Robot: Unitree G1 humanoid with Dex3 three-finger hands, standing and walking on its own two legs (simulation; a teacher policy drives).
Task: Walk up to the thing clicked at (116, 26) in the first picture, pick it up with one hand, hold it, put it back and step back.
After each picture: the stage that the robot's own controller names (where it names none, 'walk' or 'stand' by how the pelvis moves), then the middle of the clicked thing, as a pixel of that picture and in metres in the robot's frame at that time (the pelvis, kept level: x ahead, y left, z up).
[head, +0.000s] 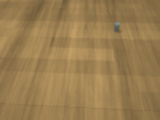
stand; (116, 27) +1.70 -0.48 -0.72
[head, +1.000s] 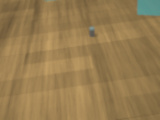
walk; (92, 31) +1.62 -0.02 -0.70
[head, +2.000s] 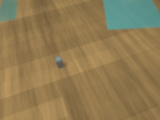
walk; (59, 62) +1.07 +0.30 -0.72
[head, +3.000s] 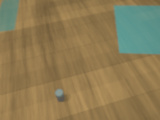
walk; (60, 95) +0.67 +0.24 -0.71
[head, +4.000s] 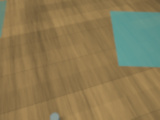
stand; (55, 119) +0.45 +0.20 -0.69
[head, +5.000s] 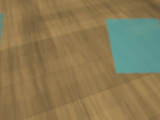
stand; out of the picture +0.43 +0.22 -0.72
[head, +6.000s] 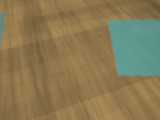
stand; out of the picture +0.40 +0.22 -0.73
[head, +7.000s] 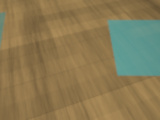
stand; out of the picture +0.40 +0.22 -0.72
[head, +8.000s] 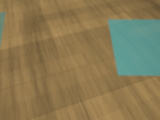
go down; out of the picture +0.39 +0.22 -0.73
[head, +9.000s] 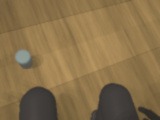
go down; (24, 59) +0.47 +0.23 -0.37
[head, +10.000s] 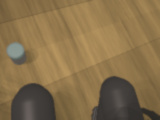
approach; (17, 54) +0.48 +0.23 -0.30
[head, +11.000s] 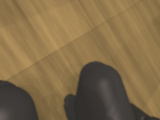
close in; out of the picture +0.46 +0.28 -0.23
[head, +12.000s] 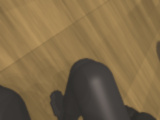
close; out of the picture +0.45 +0.29 -0.23
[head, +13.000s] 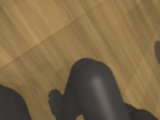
lift; out of the picture +0.44 +0.28 -0.23
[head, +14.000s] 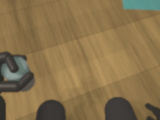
lift; (20, 75) +0.35 +0.21 -0.03
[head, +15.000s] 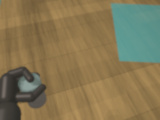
hold; (33, 91) +0.33 +0.18 -0.01
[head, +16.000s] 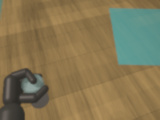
hold; (36, 92) +0.33 +0.17 -0.01
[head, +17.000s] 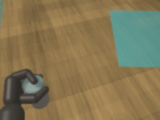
hold; (36, 92) +0.33 +0.17 +0.00
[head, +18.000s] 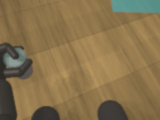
crouch; (19, 64) +0.42 +0.20 -0.08
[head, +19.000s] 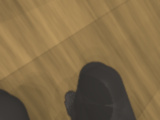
lower; out of the picture +0.46 +0.29 -0.20
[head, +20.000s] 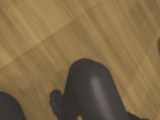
lower; out of the picture +0.44 +0.30 -0.23
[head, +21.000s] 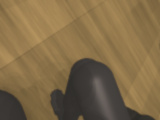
lower; out of the picture +0.44 +0.30 -0.23
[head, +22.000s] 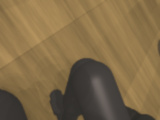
lower; out of the picture +0.44 +0.30 -0.23
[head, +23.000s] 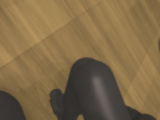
lower; out of the picture +0.44 +0.30 -0.23
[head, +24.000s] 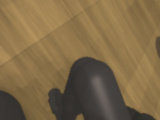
withdraw; out of the picture +0.44 +0.30 -0.23
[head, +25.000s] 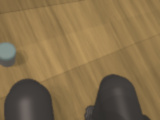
stand; (6, 55) +0.45 +0.25 -0.27
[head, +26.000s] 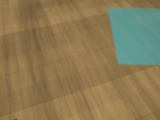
stand; out of the picture +0.40 +0.20 -0.64
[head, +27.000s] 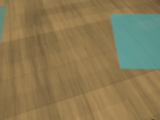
stand; out of the picture +0.42 +0.20 -0.66
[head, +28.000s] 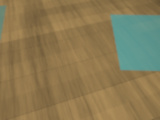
stand; out of the picture +0.40 +0.20 -0.67
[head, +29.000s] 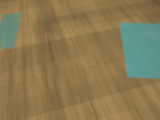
stand; out of the picture +0.42 +0.19 -0.72
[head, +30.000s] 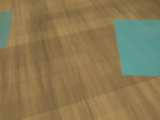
stand; out of the picture +0.39 +0.21 -0.72
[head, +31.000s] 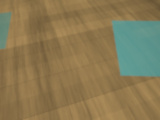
walk; out of the picture +0.39 +0.22 -0.72
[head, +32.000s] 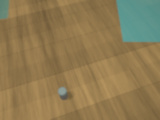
walk; (63, 93) +0.57 +0.18 -0.70
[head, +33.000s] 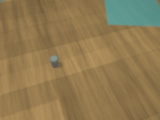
walk; (54, 61) +0.90 +0.22 -0.71
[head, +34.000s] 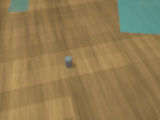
stand; (68, 62) +1.03 +0.16 -0.70
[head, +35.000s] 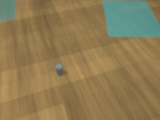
stand; (59, 69) +1.01 +0.20 -0.73
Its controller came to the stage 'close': yes
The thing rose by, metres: 0.71
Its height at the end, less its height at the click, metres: +0.00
